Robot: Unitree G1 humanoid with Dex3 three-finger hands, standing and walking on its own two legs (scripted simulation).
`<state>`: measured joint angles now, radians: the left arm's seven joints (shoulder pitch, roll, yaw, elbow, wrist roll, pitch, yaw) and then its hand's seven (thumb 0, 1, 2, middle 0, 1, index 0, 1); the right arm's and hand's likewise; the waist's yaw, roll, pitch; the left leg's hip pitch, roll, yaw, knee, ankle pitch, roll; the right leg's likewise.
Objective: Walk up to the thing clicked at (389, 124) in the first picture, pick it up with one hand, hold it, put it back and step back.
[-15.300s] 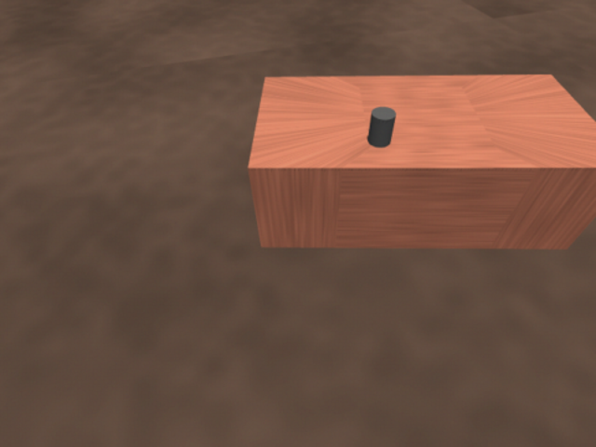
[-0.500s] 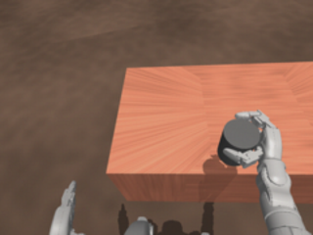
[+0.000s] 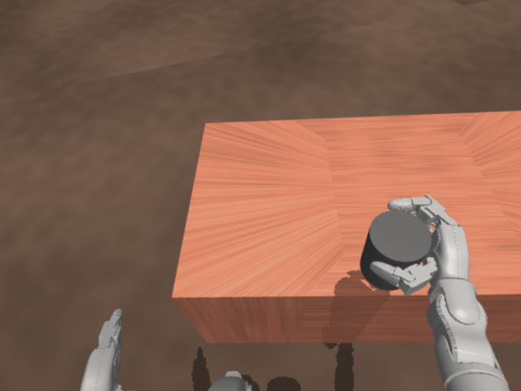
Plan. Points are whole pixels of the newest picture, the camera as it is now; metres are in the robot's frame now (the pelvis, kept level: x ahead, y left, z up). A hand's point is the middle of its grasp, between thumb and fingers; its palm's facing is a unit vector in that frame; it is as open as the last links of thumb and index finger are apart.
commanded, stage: hold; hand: right
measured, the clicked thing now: (391, 252) +0.34 -0.16 +0.01
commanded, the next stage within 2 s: none
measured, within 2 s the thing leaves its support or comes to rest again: neither
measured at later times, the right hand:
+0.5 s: hand (404, 248) +0.32 -0.17 +0.05, palm faces +0.13 +0.99 +0.00, open 11.4 cm
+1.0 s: hand (402, 251) +0.32 -0.17 +0.04, palm faces +0.13 +0.99 +0.00, open 11.4 cm
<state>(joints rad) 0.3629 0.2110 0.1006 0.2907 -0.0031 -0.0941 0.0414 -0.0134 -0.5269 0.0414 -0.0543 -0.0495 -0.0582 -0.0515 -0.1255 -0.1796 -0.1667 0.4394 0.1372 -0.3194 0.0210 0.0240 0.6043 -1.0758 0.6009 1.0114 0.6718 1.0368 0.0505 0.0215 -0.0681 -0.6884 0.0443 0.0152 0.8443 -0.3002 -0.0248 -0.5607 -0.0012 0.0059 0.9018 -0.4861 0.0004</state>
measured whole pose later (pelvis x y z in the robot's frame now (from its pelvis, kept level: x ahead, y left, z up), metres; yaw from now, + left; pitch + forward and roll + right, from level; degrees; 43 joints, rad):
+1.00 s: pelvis +0.00 +0.00 +0.01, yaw +0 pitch +7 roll +0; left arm 0.34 0.20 0.09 0.34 -0.01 -0.10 0.04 -0.01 -0.53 0.05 -0.05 -0.05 -0.06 -0.05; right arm -0.07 -0.17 -0.15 0.42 0.15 -0.33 0.02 0.02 0.61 -1.09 0.60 1.02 0.67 1.04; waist 0.04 0.02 -0.05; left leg -0.63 0.04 0.01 0.80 -0.28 -0.02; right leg -0.50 0.00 0.00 0.84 -0.46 0.00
